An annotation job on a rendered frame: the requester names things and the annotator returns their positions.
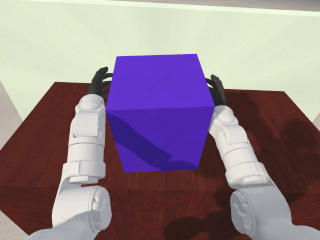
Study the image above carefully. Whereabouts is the left robot upper arm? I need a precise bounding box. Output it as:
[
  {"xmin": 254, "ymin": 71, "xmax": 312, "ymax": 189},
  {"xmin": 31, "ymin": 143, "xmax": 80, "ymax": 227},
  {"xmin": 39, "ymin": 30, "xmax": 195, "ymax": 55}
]
[{"xmin": 24, "ymin": 185, "xmax": 112, "ymax": 240}]

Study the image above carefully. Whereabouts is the left robot forearm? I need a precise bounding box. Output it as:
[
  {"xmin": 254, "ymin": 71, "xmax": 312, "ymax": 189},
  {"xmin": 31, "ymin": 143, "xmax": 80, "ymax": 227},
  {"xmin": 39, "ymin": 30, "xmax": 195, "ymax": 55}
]
[{"xmin": 52, "ymin": 94, "xmax": 106, "ymax": 225}]

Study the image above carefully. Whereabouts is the carton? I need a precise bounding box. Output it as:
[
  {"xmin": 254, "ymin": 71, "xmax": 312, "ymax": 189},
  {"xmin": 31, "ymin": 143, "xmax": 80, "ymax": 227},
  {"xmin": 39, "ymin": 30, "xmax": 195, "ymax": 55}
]
[{"xmin": 105, "ymin": 54, "xmax": 215, "ymax": 173}]

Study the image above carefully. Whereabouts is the right robot forearm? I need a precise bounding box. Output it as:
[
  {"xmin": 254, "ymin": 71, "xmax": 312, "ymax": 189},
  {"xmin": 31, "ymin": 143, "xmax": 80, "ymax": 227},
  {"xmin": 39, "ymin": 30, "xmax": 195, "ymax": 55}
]
[{"xmin": 208, "ymin": 105, "xmax": 292, "ymax": 221}]

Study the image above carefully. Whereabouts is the right robot hand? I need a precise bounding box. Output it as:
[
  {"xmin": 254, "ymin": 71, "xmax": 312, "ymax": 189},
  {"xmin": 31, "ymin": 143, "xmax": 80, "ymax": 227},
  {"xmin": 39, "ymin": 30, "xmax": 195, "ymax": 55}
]
[{"xmin": 205, "ymin": 74, "xmax": 227, "ymax": 107}]

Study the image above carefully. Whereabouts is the pedestal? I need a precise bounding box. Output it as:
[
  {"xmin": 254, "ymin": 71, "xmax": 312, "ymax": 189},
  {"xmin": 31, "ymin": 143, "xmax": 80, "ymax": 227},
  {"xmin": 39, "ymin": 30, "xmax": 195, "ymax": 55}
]
[{"xmin": 0, "ymin": 82, "xmax": 320, "ymax": 240}]

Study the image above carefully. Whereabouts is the left robot hand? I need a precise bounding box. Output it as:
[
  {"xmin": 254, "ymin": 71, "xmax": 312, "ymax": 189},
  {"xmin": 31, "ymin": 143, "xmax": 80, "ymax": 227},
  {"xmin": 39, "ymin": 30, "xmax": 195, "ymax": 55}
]
[{"xmin": 86, "ymin": 66, "xmax": 113, "ymax": 102}]

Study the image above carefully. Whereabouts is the right robot upper arm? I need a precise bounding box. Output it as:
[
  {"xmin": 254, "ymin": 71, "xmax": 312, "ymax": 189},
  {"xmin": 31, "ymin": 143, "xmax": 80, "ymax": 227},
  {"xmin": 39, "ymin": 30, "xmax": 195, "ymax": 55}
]
[{"xmin": 230, "ymin": 185, "xmax": 320, "ymax": 240}]

